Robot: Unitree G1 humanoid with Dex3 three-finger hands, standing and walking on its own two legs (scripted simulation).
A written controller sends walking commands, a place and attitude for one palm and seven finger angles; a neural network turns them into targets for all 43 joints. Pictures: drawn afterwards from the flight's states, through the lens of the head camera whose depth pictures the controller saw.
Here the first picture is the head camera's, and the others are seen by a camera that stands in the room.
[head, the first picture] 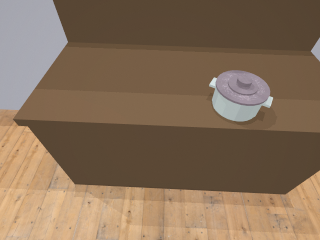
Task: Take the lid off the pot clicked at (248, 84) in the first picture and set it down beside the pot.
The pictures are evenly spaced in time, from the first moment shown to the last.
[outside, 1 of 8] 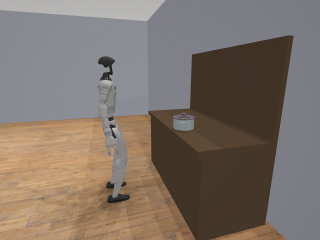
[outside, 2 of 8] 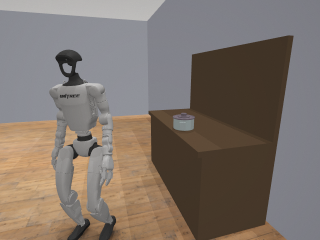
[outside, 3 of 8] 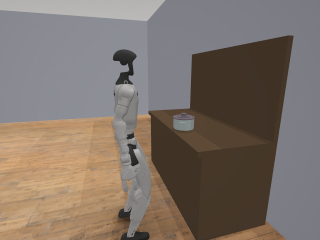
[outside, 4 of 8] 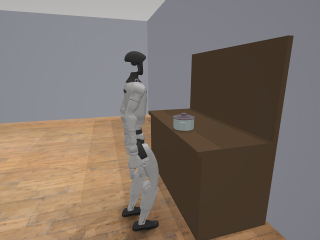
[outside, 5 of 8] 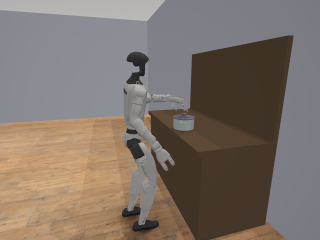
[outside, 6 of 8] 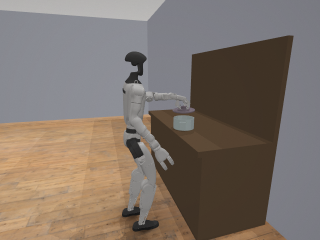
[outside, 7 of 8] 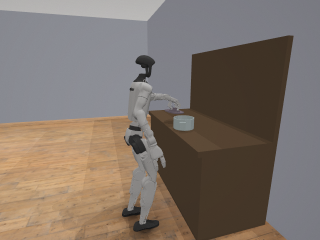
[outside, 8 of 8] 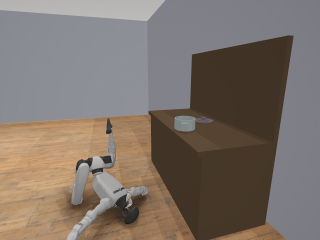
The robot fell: yes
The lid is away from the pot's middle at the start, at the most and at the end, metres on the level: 0.00 0.32 0.32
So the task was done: no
